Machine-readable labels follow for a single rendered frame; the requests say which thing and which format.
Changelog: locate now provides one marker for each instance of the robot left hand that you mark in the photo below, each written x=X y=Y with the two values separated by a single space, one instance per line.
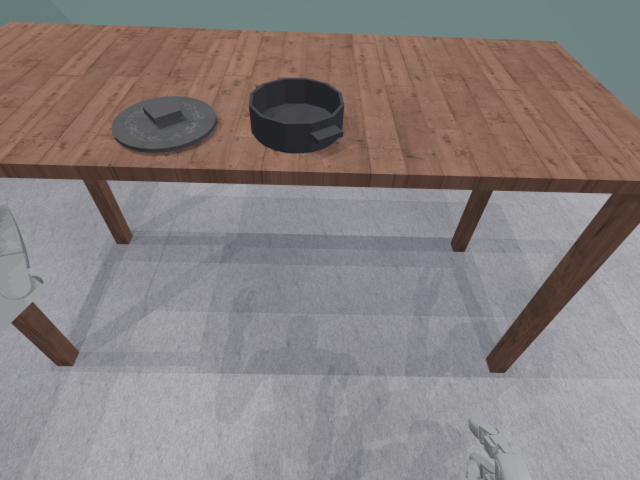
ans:
x=18 y=289

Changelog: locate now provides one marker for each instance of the lid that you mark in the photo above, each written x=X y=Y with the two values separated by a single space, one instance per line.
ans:
x=133 y=129

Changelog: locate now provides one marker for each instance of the robot right hand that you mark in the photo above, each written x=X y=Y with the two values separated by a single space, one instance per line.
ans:
x=508 y=465

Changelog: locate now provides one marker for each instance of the table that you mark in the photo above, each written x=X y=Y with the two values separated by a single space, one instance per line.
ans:
x=419 y=112

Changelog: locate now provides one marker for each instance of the pot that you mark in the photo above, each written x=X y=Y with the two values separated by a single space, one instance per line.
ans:
x=296 y=115

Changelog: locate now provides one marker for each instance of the knob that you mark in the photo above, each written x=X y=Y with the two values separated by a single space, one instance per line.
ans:
x=163 y=111

